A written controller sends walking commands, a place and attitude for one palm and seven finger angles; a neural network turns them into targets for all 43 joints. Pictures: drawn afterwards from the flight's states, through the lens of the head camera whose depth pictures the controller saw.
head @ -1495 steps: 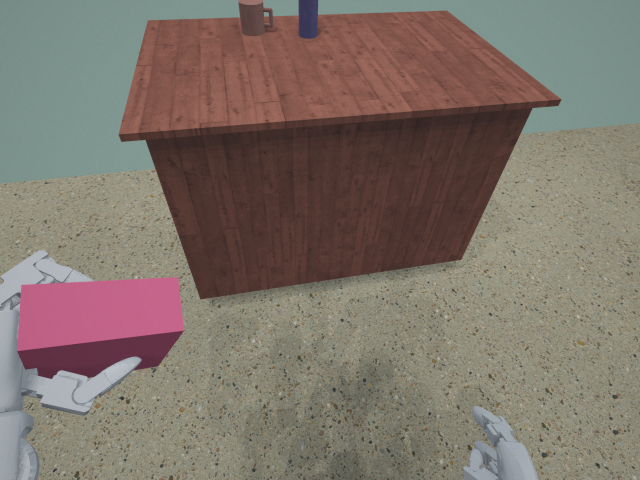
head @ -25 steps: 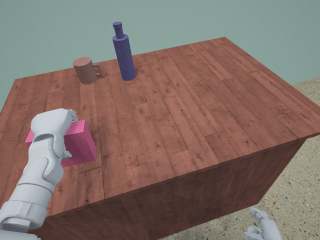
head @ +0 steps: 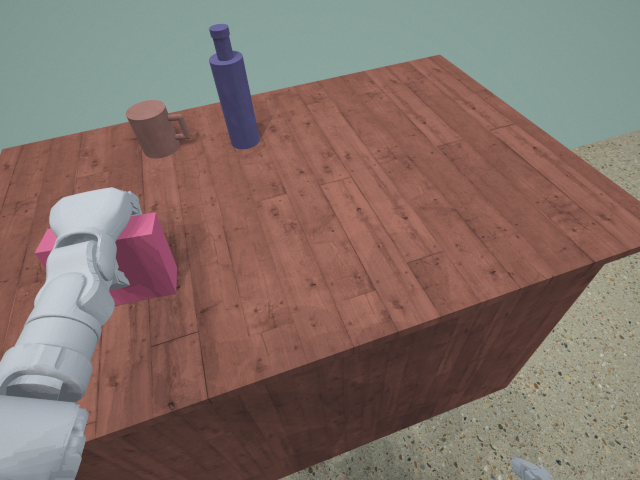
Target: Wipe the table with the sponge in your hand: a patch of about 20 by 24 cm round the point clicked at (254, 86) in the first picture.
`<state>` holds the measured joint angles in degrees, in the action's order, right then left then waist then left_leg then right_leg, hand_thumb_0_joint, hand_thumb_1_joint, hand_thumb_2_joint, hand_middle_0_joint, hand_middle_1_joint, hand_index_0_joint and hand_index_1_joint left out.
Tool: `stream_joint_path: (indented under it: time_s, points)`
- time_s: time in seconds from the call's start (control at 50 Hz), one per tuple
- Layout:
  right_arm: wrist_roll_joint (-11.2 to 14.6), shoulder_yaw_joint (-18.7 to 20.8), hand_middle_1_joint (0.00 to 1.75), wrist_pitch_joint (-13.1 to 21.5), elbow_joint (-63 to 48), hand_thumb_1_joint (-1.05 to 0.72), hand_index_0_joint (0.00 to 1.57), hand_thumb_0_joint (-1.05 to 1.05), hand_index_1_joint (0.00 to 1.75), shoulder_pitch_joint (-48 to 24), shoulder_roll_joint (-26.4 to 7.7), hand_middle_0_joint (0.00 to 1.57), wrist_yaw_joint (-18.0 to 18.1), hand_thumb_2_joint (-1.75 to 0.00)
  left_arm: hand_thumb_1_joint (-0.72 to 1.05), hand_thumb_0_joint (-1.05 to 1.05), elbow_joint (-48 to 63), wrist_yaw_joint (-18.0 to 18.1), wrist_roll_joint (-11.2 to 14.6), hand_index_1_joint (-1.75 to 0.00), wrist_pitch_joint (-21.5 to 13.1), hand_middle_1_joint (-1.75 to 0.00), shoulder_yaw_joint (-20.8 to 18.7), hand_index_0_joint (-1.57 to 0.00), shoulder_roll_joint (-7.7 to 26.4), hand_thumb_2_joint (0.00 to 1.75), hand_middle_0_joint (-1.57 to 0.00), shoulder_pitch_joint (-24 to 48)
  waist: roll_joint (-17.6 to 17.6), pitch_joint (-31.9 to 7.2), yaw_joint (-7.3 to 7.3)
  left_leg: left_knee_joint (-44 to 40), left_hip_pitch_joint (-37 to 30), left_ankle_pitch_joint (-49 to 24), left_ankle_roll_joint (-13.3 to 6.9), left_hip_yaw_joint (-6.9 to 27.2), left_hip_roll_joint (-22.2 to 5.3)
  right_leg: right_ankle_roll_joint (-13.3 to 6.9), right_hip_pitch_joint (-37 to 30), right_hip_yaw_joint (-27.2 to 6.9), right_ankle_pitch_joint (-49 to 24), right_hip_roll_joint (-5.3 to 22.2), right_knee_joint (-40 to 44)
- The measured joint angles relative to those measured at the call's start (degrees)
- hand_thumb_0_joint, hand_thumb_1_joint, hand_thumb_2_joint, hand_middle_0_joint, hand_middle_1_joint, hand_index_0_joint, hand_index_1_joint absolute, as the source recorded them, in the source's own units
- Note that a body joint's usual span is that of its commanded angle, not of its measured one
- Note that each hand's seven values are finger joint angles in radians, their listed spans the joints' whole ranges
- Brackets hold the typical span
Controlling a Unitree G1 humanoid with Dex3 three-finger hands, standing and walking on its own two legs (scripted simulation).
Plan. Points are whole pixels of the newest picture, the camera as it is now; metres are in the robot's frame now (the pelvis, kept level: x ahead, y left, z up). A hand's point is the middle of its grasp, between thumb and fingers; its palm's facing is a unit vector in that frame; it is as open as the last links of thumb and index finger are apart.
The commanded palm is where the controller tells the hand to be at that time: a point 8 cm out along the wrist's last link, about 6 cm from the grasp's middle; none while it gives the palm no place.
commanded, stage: wipe forward along the middle lane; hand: left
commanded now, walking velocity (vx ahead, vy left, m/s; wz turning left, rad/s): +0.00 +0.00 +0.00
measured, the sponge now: (120, 272) +0.37 +0.31 +0.05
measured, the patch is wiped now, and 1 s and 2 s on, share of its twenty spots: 0.90 0.90 0.90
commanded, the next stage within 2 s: slide back across to the first lane in 0.40 s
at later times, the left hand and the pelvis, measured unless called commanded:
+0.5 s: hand (109, 225) +0.42 +0.33 +0.10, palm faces -0.11 +0.00 -0.99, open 9.6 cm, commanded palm +0.41 +0.33 +0.12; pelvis +0.00 +0.01 +0.00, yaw +0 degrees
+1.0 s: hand (78, 224) +0.42 +0.37 +0.10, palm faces -0.11 -0.03 -0.99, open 9.6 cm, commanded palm +0.39 +0.38 +0.15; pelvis +0.03 +0.02 +0.00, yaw -1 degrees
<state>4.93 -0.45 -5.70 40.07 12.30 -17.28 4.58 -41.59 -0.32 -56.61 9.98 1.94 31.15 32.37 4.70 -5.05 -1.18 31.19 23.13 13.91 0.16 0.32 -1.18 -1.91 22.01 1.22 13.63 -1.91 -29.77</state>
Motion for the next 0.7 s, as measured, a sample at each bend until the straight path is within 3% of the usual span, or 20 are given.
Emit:
stream_joint_path:
  time_s: [0.54, 0.7]
  points:
    - [-0.4, -0.2, 0.30, -0.9, 0.1, -0.91, 0.20, 0.01, 0.30, 1.0, 0.6, 0.20, -0.6, -0.90, -0.56, 0.01, -12.5, 2.0, -2.6, -1.38, -2.2, -1.34, -0.2, -0.84, 2.0, 1.16, -0.79, 11.2, -1.3, -0.6, 1.85, 1.6, 4.5, 0.5, -1.0, 0.0, 0.7, 1.1, 3.8, 0.0, -0.1, 0.7, -0.3]
    - [-0.5, 0.1, 0.30, -1.7, -0.1, -0.91, 0.20, 0.01, 0.30, 2.4, 0.4, 0.20, -0.7, -0.90, -0.55, 0.00, -11.2, 2.4, -2.6, -1.40, -3.6, -1.35, -3.5, -0.83, 3.4, 1.16, -0.78, 8.2, -1.2, -0.5, 2.73, 0.8, 3.2, 0.8, -1.1, -0.9, 0.4, 1.2, 2.6, -0.9, -0.4, 0.4, 0.9]
